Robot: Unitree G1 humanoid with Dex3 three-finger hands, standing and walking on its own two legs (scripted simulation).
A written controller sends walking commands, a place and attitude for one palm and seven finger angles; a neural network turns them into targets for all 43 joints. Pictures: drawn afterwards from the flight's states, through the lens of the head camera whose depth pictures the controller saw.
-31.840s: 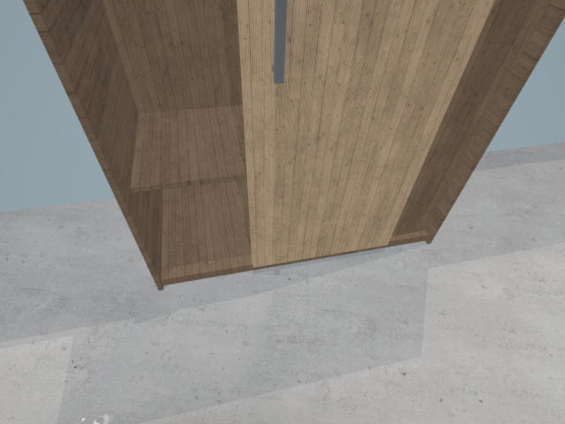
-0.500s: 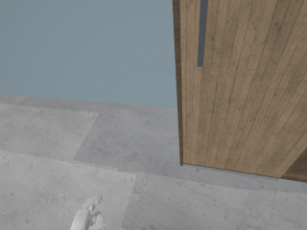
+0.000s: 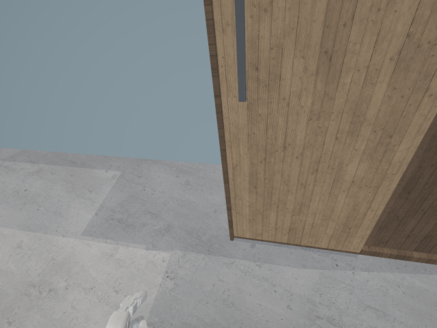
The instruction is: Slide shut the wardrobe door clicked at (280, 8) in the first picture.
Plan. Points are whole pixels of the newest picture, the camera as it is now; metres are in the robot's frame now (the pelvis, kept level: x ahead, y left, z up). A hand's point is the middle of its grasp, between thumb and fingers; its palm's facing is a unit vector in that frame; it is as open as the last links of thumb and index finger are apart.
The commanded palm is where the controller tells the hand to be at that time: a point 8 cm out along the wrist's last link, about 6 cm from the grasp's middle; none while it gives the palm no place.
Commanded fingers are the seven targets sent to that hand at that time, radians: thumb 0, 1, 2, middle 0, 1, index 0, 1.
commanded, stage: stop stepping back and stand still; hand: right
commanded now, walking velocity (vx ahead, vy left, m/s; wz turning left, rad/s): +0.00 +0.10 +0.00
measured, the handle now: (242, 41) +0.71 -0.02 +0.25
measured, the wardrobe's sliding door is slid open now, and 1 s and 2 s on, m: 0.00 0.00 0.00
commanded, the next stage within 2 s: let the arm hang, fingers relaxed in 0.90 s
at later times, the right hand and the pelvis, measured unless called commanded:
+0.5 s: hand out of the picture +0.22 -0.29 +0.16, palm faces +0.46 +0.74 -0.49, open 7.5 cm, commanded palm +0.16 -0.32 +0.17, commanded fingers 0.00 -0.90 -0.90 0.20 0.30 0.20 0.30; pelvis +0.03 -0.01 -0.01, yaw -2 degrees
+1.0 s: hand (417, 219) +0.25 -0.27 +0.15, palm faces +0.43 +0.77 -0.47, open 7.5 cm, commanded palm none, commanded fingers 0.00 -0.90 -0.90 0.20 0.30 0.20 0.30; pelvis +0.06 +0.00 -0.01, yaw -3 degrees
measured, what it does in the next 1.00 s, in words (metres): steps on the spot: left foot, then left foot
